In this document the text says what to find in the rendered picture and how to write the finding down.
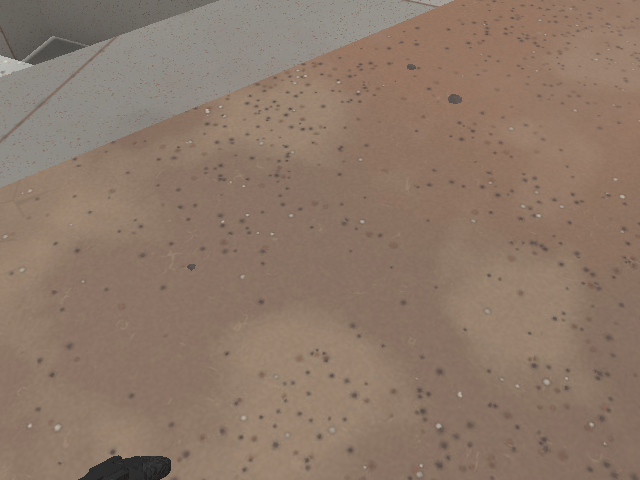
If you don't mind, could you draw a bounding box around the left robot hand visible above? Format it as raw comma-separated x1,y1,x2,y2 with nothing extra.
78,455,171,480

